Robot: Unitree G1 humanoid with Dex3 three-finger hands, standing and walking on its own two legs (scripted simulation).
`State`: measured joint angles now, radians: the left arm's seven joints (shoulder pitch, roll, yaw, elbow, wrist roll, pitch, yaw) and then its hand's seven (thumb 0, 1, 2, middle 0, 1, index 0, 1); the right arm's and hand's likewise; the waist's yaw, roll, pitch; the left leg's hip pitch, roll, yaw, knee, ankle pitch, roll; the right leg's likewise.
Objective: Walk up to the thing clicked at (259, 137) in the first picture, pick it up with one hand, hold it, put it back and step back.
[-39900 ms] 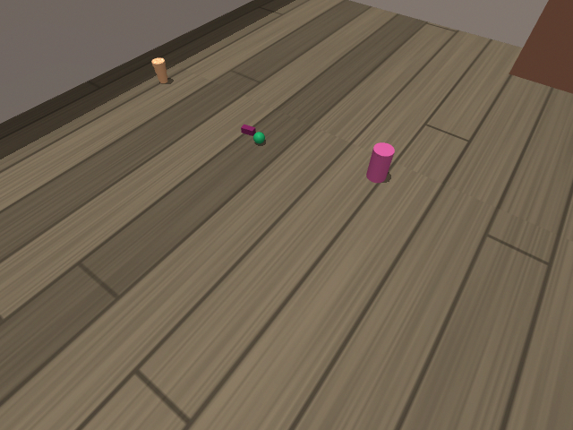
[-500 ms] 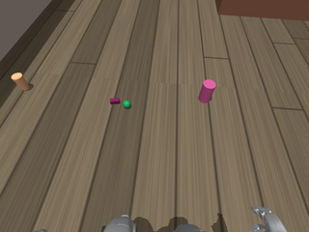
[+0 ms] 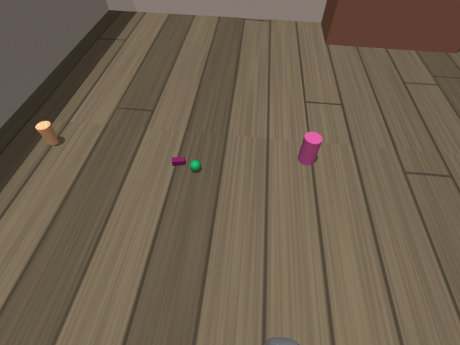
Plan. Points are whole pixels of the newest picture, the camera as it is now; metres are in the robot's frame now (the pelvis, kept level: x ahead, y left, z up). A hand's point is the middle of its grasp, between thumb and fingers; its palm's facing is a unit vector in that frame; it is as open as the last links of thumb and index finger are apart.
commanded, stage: step back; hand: left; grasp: from above
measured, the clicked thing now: (195, 165) +1.09 +0.19 -0.73
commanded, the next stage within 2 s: stand in 0.54 s
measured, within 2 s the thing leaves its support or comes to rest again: neither
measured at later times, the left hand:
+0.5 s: hand out of the picture +0.13 +0.27 -0.15, palm faces +0.04 -0.93 -0.36, open 7.3 cm
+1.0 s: hand out of the picture +0.12 +0.25 -0.14, palm faces +0.01 -0.94 -0.33, open 7.3 cm
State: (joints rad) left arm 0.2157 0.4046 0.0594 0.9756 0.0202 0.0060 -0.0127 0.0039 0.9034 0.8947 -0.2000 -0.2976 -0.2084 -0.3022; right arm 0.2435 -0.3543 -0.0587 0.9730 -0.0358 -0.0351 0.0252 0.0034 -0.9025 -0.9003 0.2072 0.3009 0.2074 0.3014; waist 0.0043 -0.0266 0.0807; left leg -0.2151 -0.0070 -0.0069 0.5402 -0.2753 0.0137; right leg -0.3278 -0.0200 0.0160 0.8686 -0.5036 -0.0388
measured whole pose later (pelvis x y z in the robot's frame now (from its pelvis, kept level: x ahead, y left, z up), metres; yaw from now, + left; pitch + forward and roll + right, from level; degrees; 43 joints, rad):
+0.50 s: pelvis +0.05 +0.00 +0.00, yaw +1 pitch -2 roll +0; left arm 0.12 0.37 0.03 1.05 0.00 -0.02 0.00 0.00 0.90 0.89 -0.20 -0.30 -0.21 -0.30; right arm 0.16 -0.35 -0.03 1.06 -0.02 -0.01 0.01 0.00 -0.90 -0.90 0.21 0.30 0.21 0.30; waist 0.01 0.00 0.08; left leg -0.24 0.03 -0.01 0.60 -0.32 -0.01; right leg -0.23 -0.03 -0.03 0.58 -0.31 0.02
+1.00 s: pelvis +0.04 +0.00 +0.02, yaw +1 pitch -3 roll +0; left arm 0.07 0.35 0.00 1.15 0.01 -0.02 -0.01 0.00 0.90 0.89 -0.20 -0.30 -0.21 -0.30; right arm 0.04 -0.35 0.00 1.11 -0.01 -0.02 0.01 0.00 -0.90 -0.90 0.21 0.30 0.21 0.30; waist 0.01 0.00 0.07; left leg -0.10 0.02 0.00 0.33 -0.17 -0.02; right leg -0.10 -0.03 -0.03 0.34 -0.18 0.02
